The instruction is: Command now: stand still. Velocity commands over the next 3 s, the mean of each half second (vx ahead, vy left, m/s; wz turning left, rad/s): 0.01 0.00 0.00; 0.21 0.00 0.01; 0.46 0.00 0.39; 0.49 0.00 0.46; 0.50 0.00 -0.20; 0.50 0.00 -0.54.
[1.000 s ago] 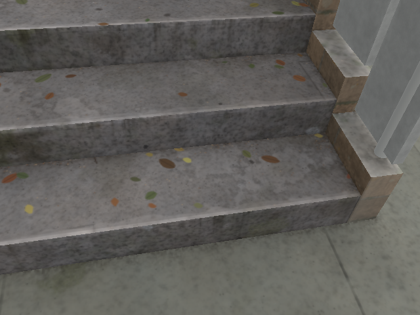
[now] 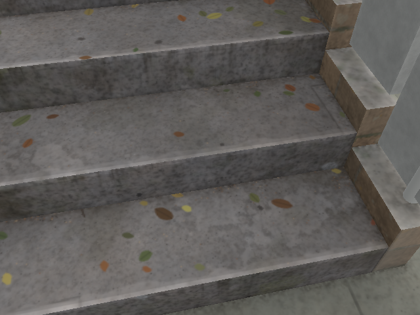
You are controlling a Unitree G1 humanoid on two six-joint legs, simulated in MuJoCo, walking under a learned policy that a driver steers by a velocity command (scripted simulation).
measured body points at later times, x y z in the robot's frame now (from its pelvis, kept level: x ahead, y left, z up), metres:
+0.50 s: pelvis +0.00 +0.00 +0.00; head +0.01 +0.00 +0.45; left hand +0.08 +0.27 -0.14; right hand +0.08 -0.26 -0.14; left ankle +0.00 +0.12 -0.74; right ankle +0.01 -0.12 -0.74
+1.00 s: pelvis +0.08 -0.02 +0.00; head +0.09 -0.04 +0.45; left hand +0.06 +0.24 -0.14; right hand +0.17 -0.29 -0.14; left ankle +0.03 +0.11 -0.65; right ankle +0.01 -0.12 -0.74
